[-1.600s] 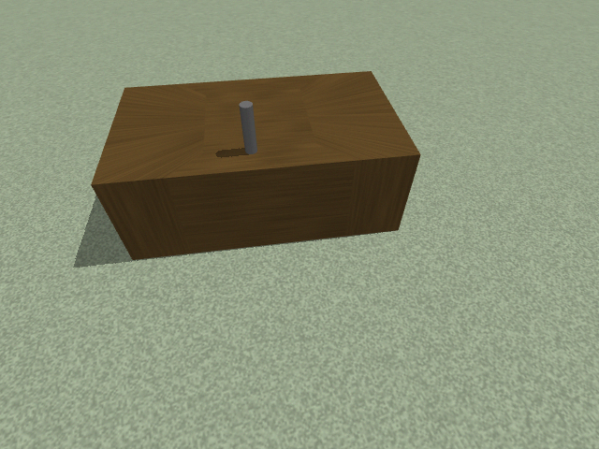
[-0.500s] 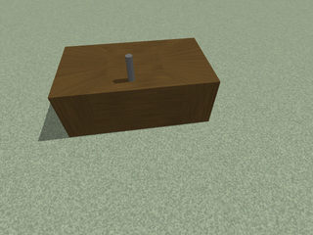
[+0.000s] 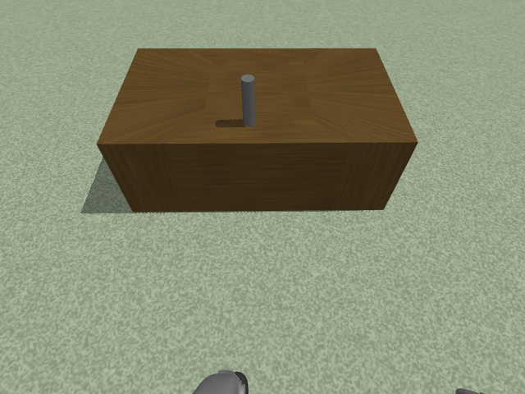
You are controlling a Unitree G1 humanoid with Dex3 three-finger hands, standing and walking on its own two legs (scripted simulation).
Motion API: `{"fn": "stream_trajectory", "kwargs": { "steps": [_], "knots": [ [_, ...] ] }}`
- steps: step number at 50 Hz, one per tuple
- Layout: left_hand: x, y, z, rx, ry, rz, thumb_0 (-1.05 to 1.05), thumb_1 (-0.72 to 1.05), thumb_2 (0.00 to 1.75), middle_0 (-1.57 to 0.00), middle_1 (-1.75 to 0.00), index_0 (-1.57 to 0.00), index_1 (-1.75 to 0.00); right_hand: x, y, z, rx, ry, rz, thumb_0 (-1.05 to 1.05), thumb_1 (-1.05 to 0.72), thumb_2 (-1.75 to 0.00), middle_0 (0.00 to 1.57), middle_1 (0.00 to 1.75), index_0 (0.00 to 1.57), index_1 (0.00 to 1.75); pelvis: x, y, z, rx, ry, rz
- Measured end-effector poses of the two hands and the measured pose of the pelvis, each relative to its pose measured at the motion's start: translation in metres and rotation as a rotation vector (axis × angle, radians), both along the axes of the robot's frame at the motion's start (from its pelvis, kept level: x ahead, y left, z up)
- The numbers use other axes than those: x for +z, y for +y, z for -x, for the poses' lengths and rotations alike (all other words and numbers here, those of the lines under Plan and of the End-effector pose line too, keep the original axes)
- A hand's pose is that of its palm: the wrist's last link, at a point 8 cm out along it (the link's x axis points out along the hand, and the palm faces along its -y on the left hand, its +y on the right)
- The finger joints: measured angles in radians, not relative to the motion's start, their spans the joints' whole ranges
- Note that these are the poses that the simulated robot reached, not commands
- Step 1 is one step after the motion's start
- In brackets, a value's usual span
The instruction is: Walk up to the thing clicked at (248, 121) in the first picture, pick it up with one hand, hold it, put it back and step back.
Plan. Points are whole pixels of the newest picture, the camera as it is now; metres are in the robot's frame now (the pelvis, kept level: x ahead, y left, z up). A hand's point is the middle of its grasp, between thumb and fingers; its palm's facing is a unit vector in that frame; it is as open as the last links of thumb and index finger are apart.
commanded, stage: walk up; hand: left
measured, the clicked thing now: (248, 102) +1.06 +0.14 -0.24
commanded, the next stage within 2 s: none
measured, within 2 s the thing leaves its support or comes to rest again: neither
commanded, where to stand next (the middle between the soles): +0.65 -0.08 m, yaw +3 degrees
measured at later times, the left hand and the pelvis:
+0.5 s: hand (135, 351) +0.20 +0.24 -0.11, palm faces +0.04 -0.89 -0.46, open 7.3 cm; pelvis +0.18 -0.06 +0.00, yaw +1 degrees
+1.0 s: hand (182, 257) +0.39 +0.21 -0.15, palm faces +0.02 -0.95 -0.32, open 7.3 cm; pelvis +0.37 -0.05 +0.01, yaw +4 degrees
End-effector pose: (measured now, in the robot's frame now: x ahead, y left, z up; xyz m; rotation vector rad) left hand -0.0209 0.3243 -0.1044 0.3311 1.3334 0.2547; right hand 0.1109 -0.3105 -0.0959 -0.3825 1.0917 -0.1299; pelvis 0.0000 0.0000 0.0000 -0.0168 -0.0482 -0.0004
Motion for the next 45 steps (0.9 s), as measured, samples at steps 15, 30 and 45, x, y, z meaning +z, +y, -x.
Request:
{"fn": "stream_trajectory", "kwargs": {
  "steps": [15,30,45],
  "knots": [
    [0.012,-0.023,-0.172,-0.114,-0.18,0.051,0.01,0.91,0.9,-0.2,-0.3,-0.21,-0.3,0.017,-0.012,-0.078,-0.042,-0.112,-0.013,0.0,-0.9,-0.9,0.21,0.3,0.2,0.3,0.008,-0.013,-0.107,-0.013,-0.027,-0.037],
    [0.04,-0.062,-0.221,0.012,-0.137,-0.067,0.01,0.91,0.9,-0.2,-0.3,-0.21,-0.3,-0.006,-0.075,-0.188,-0.004,0.014,-0.029,0.01,-0.9,-0.9,0.2,0.29,0.2,0.3,0.011,-0.066,-0.216,0.038,0.002,-0.02],
    [-0.014,-0.064,-0.332,0.032,-0.058,0.047,0.01,0.91,0.9,-0.2,-0.3,-0.21,-0.3,0.012,-0.042,-0.348,0.068,-0.094,0.02,0.0,-0.9,-0.9,0.21,0.29,0.2,0.3,-0.004,-0.05,-0.336,0.079,-0.005,-0.022]
  ]
}}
